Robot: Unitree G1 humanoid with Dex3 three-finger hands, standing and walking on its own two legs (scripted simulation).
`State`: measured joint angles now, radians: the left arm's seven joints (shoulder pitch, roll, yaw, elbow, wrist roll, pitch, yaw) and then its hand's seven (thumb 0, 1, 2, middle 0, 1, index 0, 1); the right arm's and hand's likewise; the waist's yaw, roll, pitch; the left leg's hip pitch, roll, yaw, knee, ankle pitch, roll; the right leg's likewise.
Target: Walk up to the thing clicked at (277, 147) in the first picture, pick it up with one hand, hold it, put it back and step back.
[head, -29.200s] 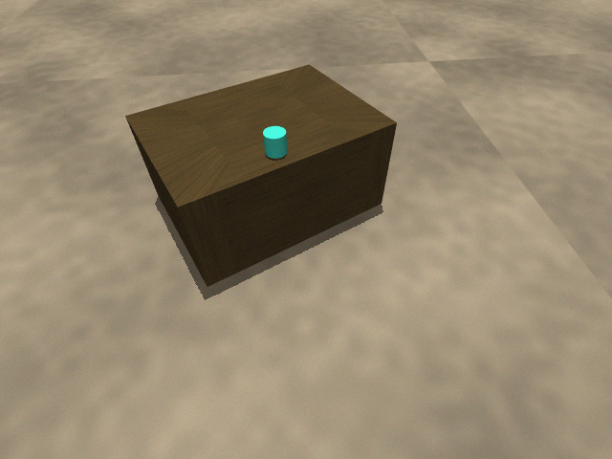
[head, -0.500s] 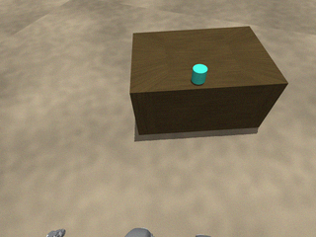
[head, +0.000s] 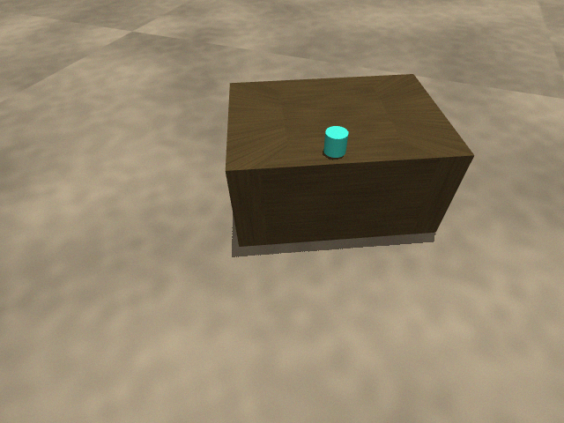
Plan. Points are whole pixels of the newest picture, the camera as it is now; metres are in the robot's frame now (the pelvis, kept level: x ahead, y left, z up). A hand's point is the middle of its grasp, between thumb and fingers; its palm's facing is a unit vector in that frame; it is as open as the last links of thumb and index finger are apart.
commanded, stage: step back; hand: right
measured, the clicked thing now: (335, 141) +1.11 -0.12 -0.27
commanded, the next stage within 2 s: stand in 0.76 s
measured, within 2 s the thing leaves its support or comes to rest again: neither
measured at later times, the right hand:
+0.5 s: hand out of the picture +0.12 -0.24 -0.15, palm faces -0.06 +0.93 -0.35, open 7.4 cm
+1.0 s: hand out of the picture +0.17 -0.23 -0.13, palm faces -0.07 +0.94 -0.34, open 7.4 cm
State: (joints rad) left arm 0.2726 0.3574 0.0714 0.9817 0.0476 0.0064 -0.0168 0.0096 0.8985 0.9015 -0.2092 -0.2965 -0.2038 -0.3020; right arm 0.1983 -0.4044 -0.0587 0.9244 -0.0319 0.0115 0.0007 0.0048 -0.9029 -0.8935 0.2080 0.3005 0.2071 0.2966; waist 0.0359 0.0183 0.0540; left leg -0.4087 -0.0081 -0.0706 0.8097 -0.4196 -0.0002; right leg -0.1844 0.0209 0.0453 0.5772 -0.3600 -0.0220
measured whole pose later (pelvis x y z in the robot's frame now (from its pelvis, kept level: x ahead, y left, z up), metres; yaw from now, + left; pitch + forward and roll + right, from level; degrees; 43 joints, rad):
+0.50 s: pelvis +0.03 +0.01 +0.00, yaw +3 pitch -2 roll +0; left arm 0.12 0.37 0.04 1.04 0.02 -0.01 -0.01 0.01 0.90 0.90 -0.21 -0.30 -0.20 -0.30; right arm 0.18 -0.35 -0.03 1.04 -0.03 -0.03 0.01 0.01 -0.90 -0.89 0.21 0.30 0.21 0.30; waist 0.00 0.00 0.03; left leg -0.25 -0.01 -0.03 0.57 -0.28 0.00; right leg -0.16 -0.03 -0.03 0.54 -0.34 0.02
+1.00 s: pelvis +0.04 +0.01 +0.02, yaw +3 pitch -2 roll +0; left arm 0.07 0.34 0.01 1.12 0.00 -0.01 0.00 0.01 0.90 0.90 -0.21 -0.30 -0.20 -0.30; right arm 0.03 -0.34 -0.01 1.08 -0.01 -0.02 0.00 0.00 -0.90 -0.89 0.21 0.30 0.21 0.30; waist 0.01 0.00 0.08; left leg -0.15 0.00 -0.03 0.39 -0.20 0.00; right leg -0.06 -0.03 -0.03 0.35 -0.25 0.02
